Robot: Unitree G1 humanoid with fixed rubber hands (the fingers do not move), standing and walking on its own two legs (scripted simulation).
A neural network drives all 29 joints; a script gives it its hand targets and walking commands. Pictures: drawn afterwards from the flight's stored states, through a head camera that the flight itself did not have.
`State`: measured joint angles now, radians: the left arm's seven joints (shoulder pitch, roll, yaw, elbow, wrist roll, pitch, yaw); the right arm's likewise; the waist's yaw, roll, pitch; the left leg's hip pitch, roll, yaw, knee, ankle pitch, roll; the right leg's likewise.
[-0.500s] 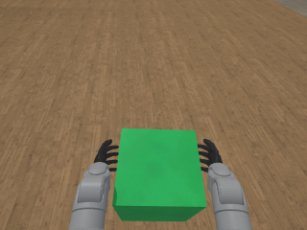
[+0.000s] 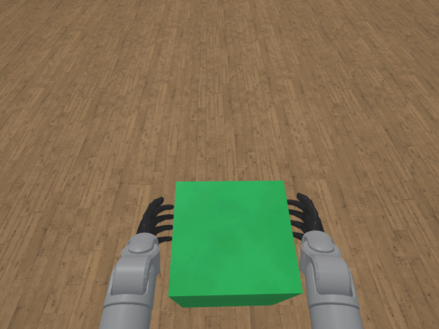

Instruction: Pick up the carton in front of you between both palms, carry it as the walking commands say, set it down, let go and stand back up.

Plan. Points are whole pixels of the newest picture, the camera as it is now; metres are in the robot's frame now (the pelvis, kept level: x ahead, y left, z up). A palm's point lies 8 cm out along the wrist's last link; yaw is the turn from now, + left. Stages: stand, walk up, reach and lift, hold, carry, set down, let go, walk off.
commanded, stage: carry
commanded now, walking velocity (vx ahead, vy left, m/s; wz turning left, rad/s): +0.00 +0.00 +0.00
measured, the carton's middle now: (228, 249) +0.30 +0.00 -0.09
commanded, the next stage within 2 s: none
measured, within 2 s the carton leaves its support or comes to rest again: neither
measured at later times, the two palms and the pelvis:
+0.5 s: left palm (163, 178) +0.41 +0.14 +0.02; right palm (308, 184) +0.39 -0.16 +0.02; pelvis +0.11 +0.01 -0.01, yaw -3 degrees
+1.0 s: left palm (163, 196) +0.37 +0.13 +0.01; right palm (314, 201) +0.36 -0.16 +0.02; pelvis +0.08 +0.00 -0.02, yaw -3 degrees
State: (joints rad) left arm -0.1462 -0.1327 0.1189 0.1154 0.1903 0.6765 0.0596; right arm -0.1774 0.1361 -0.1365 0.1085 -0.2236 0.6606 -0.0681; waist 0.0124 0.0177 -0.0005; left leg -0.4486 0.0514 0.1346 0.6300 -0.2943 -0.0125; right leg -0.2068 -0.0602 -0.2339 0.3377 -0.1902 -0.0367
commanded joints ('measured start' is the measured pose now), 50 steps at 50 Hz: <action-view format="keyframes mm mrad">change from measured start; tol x8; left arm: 1 -512 -930 -649 -209 -295 -66 -266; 8 -438 -826 -567 -128 -221 35 -254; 50 -526 -896 -548 -86 -237 8 -265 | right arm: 1 -374 971 674 -111 289 -23 260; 10 -267 874 484 38 203 47 266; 24 -366 931 590 -49 258 23 272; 50 -411 931 552 8 246 31 280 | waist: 1 -4 -179 -397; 7 -13 118 -403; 23 -10 -55 -407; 50 -13 -19 -315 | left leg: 1 159 -3 37 -151 206 6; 4 412 103 2 -281 498 17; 5 488 202 -87 -201 798 50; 15 433 148 -47 -80 970 73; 23 317 85 -1 -61 710 40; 30 360 101 -12 -68 774 51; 50 287 122 -32 -116 424 44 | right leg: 1 229 -197 70 35 527 -54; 5 1 -112 57 185 88 58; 7 8 -75 110 151 -42 75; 12 65 -84 106 155 270 77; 17 91 -72 101 141 339 85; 23 184 -102 96 170 615 77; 30 137 -91 91 156 491 76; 37 156 -122 91 158 555 60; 50 69 -113 101 108 161 31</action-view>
